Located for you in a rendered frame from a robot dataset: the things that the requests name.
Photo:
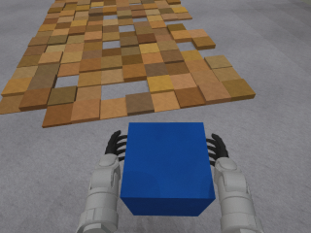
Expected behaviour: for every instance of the robot right forearm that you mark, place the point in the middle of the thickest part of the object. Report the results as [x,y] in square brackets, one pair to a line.
[237,206]

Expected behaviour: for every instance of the robot left forearm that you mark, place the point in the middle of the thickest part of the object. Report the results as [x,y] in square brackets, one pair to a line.
[100,214]

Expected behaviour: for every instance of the carton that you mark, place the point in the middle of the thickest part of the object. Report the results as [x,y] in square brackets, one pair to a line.
[166,169]

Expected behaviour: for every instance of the left robot hand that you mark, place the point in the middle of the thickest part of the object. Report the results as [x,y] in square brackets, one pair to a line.
[113,145]

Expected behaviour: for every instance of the right robot hand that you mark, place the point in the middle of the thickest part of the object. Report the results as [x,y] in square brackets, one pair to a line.
[219,148]

